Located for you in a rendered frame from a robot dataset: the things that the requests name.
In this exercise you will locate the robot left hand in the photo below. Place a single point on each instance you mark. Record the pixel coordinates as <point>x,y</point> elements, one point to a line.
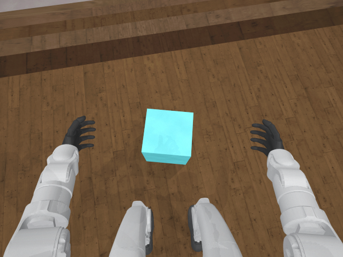
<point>74,132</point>

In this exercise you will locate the robot left shin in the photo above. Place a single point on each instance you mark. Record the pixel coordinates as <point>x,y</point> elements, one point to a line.
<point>140,203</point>

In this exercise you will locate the robot right upper arm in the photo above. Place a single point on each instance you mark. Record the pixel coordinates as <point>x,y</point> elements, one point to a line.
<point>312,245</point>

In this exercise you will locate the robot right hand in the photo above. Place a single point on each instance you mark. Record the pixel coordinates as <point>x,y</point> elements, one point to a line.
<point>272,136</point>

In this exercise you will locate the carton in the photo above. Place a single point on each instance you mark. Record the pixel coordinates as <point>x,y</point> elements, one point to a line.
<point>167,136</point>

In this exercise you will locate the robot left upper arm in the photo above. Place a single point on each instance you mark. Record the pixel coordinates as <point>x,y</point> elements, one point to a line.
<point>41,242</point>

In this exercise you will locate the right robot forearm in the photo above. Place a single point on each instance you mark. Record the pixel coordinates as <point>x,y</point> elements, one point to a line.
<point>300,212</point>

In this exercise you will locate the left robot forearm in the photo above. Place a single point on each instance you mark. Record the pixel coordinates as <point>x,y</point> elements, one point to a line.
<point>50,203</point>

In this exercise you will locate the robot right thigh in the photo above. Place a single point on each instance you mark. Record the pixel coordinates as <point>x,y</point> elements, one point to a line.
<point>217,239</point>

